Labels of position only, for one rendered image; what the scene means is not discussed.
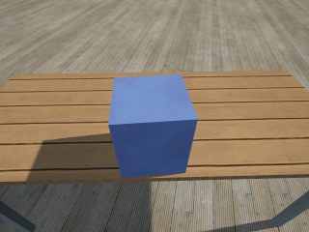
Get carton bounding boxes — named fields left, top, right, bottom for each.
left=108, top=74, right=198, bottom=178

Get table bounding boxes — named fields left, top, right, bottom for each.
left=0, top=71, right=309, bottom=232

